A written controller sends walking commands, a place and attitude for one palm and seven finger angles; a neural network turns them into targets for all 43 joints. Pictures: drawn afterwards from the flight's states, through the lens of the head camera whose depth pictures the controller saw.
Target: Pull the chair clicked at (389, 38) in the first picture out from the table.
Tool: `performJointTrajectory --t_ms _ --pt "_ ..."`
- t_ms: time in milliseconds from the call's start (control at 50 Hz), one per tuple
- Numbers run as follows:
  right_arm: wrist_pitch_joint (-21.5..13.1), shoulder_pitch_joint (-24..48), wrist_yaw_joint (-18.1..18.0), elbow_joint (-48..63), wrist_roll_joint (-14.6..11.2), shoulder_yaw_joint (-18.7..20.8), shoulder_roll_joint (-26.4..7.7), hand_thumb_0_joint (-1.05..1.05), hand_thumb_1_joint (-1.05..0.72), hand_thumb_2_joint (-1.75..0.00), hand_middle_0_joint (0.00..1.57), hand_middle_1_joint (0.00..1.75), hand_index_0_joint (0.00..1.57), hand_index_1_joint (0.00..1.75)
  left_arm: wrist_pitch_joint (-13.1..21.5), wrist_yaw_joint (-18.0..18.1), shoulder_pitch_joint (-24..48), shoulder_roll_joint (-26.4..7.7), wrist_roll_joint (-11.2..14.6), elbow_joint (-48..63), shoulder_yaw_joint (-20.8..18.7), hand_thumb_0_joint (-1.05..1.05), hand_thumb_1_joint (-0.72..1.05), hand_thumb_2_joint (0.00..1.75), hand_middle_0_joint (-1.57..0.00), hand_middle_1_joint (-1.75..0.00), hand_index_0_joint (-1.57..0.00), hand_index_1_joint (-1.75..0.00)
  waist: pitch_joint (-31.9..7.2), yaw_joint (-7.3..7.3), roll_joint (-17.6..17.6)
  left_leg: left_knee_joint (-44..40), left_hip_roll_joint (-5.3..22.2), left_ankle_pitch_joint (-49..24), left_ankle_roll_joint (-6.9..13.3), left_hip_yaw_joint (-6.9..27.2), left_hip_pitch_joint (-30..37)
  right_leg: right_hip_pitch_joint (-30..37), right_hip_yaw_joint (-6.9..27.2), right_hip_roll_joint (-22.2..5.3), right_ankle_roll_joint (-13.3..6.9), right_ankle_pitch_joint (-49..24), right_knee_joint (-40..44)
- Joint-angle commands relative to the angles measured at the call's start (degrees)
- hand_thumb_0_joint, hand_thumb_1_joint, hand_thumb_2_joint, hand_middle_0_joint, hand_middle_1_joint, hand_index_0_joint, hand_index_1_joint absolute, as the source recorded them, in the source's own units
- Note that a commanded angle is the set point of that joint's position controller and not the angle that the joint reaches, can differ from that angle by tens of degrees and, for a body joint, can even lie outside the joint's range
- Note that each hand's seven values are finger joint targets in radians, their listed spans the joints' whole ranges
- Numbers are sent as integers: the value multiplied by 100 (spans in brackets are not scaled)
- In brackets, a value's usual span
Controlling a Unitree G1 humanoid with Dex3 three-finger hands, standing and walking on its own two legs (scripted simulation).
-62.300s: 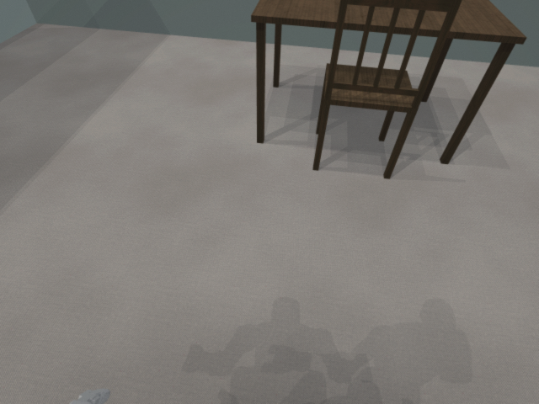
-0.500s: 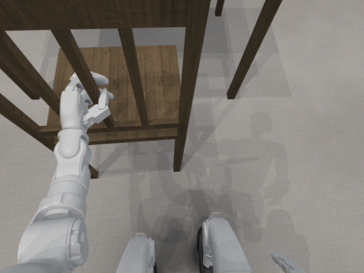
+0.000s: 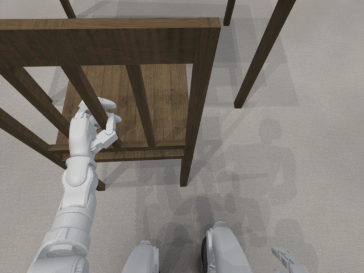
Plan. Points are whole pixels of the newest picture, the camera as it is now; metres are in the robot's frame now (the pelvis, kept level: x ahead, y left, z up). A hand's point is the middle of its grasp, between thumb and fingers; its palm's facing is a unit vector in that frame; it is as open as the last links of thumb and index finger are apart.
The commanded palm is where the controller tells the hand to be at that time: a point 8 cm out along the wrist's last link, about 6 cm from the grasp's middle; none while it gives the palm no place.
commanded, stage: hook a spindle and tug to test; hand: left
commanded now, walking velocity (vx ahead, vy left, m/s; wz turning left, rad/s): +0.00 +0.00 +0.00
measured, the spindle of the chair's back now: (100, 115) +0.44 +0.17 +0.03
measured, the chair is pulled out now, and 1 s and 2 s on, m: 0.28 0.40 0.46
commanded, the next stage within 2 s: step backward, pulling the chair out in 0.08 s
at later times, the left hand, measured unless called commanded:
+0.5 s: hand (115, 142) +0.38 +0.13 +0.03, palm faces +0.00 -0.99 -0.14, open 5.2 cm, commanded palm +0.37 +0.18 +0.03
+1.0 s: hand (126, 178) +0.30 +0.10 +0.03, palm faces +0.00 -0.99 -0.15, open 5.1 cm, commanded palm +0.30 +0.15 +0.04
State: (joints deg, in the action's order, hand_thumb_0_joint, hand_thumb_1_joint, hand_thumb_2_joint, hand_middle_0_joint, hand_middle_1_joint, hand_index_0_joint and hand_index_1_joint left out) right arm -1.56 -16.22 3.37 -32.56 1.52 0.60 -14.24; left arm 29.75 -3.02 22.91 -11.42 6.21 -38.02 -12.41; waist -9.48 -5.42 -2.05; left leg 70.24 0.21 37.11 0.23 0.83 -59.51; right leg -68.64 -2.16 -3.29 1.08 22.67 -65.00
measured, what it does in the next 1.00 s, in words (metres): rises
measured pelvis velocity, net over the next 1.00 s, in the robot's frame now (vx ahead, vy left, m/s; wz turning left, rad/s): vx -0.05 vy -0.01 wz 0.00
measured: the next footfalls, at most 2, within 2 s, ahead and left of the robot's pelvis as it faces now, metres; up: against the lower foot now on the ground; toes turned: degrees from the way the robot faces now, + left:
right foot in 1.78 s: +0.03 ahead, -0.13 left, +0.00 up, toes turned -2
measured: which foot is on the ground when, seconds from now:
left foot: down 0.00-1.00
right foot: down 0.00-1.00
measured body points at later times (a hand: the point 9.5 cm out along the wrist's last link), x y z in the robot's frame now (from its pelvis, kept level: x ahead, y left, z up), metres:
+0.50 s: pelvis +0.01 +0.01 +0.08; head +0.11 +0.01 +0.52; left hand +0.37 +0.18 +0.04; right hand +0.09 -0.25 -0.04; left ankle -0.05 +0.11 -0.63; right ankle +0.06 -0.14 -0.63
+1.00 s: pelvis -0.05 -0.01 +0.09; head +0.04 -0.03 +0.53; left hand +0.30 +0.15 +0.04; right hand +0.03 -0.27 -0.05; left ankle -0.04 +0.11 -0.63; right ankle +0.06 -0.14 -0.63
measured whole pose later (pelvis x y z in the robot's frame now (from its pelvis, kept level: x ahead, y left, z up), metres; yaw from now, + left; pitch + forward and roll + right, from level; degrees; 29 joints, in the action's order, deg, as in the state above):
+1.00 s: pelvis -0.05 -0.01 +0.09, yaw +0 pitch +7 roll +2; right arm 4.4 -13.8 -5.9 -38.7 -3.8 0.2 -13.1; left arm 15.0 5.1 24.5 -8.3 3.8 -55.8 -1.8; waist 4.4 -3.6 -0.3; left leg 35.7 -0.8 17.4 -0.5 -1.0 -24.9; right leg -33.5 -1.3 -3.5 0.3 4.9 -31.7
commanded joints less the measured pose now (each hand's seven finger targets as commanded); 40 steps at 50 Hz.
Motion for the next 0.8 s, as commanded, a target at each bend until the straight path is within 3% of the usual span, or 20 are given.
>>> performJointTrajectory --t_ms 0,20,80,140,160,180,200,220,240,260,300,320,360,400,480,520,640,700,760,780 --pt "-187 -530 -81 473 -1 332 -835 0 -90 -90 20 30 20 30 524 -68 1185 -731 -74 1331 -14 0 90 90 -50 -145 -50 -145 -2678 -16 -191 -865 -56 -3327 -146 -21 597 2928 31 200 -317 -2199 181" --pt "-201 -499 -80 450 7 331 -811 0 -90 -90 20 30 20 30 528 -78 1291 -569 -68 1381 138 0 90 90 -50 -145 -50 -145 -2670 -74 -254 -826 -58 -3373 -142 -31 645 2862 30 195 -306 -2220 194" --pt "-218 -483 -119 401 6 321 -847 0 -90 -90 20 30 20 30 520 -70 1462 -766 -70 1266 -15 0 90 90 -50 -145 -50 -145 -2573 -94 -131 -802 -82 -3149 -132 -5 486 2864 28 192 -316 -2126 170" --pt "-244 -421 -122 430 4 327 -823 0 -90 -90 20 30 20 30 507 -94 1418 -651 -67 1305 59 0 90 90 -50 -145 -50 -145 -2720 -62 -167 -779 -107 -3080 -110 -39 470 2954 53 170 -304 -2141 162" --pt "-253 -395 -137 398 6 321 -823 0 -90 -90 20 30 20 30 505 -91 1893 -538 -59 1463 253 0 90 90 -50 -145 -50 -145 -2784 -196 -160 -751 -104 -3024 -99 -22 542 2909 47 172 -286 -2126 184" --pt "219 -734 -355 848 -304 330 -609 0 -90 -90 20 30 20 30 -184 400 2357 -2004 -555 2072 -185 0 90 90 -50 -145 -50 -145 -3625 129 -180 -1860 -88 -2740 41 -313 1892 5208 644 -282 -371 -2391 1360" --pt "346 -770 -535 959 -387 402 -611 0 -90 -90 20 30 20 30 -495 559 2677 -1901 -535 2662 17 0 90 90 -50 -145 -50 -145 -3630 46 -259 -2187 -128 -2731 72 -342 2088 5825 661 -313 -390 -3185 1654" --pt "369 -765 -634 985 -427 419 -599 0 -90 -90 20 30 20 30 -727 647 2332 -1764 -509 2586 60 0 90 90 -50 -145 -50 -145 -3478 20 -168 -2295 -119 -2826 50 -287 2139 5891 634 -382 -397 -3639 1679" --pt "445 -472 -703 972 -461 375 -582 0 -90 -90 20 30 20 30 -937 712 1886 -1635 -537 2265 83 0 90 90 -50 -145 -50 -145 -3243 34 -365 -2403 -79 -2896 -2 -205 2211 5605 599 -443 -405 -3632 1694" --pt "522 -312 -755 925 -478 322 -531 0 -90 -90 20 30 20 30 -1143 745 1429 -1361 -562 1915 266 0 90 90 -50 -145 -50 -145 -2941 41 -309 -2597 -15 -2881 -15 -108 2305 5493 512 -455 -374 -3477 1774" --pt "638 -279 -857 799 -493 235 -550 0 -90 -90 20 30 20 30 -1449 793 890 -921 -552 1070 578 0 90 90 -50 -145 -50 -145 -2214 -17 -56 -3068 164 -2948 -10 86 2566 5183 302 -382 -282 -3176 2011" --pt "682 -295 -889 720 -491 220 -607 0 -90 -90 20 30 20 30 -1546 833 891 -935 -567 750 582 0 90 90 -50 -145 -50 -145 -1968 -11 150 -3203 238 -3042 0 139 2583 5241 295 -381 -247 -3217 2137" --pt "720 -327 -945 578 -466 204 -672 0 -90 -90 20 30 20 30 -1547 887 1392 -947 -557 510 662 0 90 90 -50 -145 -50 -145 -1632 -41 160 -3433 360 -3364 -13 184 2788 5285 299 -437 -210 -3451 2389" --pt "703 -378 -992 413 -417 221 -691 0 -90 -90 20 30 20 30 -1438 920 1817 -1020 -620 228 672 0 90 90 -50 -145 -50 -145 -1526 -17 -312 -3580 488 -4165 -54 212 3276 5208 296 -428 -202 -3778 2527" --pt "719 -545 -988 173 -356 276 -699 0 -90 -90 20 30 20 30 -1383 868 2241 -876 -712 -315 912 0 90 90 -50 -145 -50 -145 -1487 8 -866 -3516 686 -6025 -201 328 4175 4954 269 -346 -198 -4060 2669" --pt "734 -577 -953 112 -341 285 -678 0 -90 -90 20 30 20 30 -1370 820 2199 -716 -723 -560 1022 0 90 90 -50 -145 -50 -145 -1496 36 -913 -3492 735 -6415 -276 379 4388 4942 256 -306 -219 -3934 2736" --pt "702 -338 -936 149 -385 302 -695 0 -90 -90 20 30 20 30 -1297 743 1808 -625 -632 -629 1066 0 90 90 -50 -145 -50 -145 -1420 156 -450 -3844 733 -4920 -219 366 3925 5507 361 -390 -291 -3864 2927" --pt "689 -271 -949 125 -380 296 -699 0 -90 -90 20 30 20 30 -1263 747 1697 -726 -637 -494 1007 0 90 90 -50 -145 -50 -145 -1514 174 -445 -3882 735 -5053 -230 322 4057 5628 387 -402 -280 -4128 2934" --pt "667 -223 -956 108 -427 304 -688 0 -90 -90 20 30 20 30 -1254 773 1712 -775 -586 -447 993 0 90 90 -50 -145 -50 -145 -1562 175 -35 -3815 649 -4154 -198 200 3859 5780 555 -595 -353 -4045 3085" --pt "656 -198 -970 104 -433 307 -720 0 -90 -90 20 30 20 30 -1264 790 1687 -849 -582 -488 949 0 90 90 -50 -145 -50 -145 -1523 196 -48 -3859 619 -3874 -180 203 3771 5843 585 -637 -367 -3920 3136"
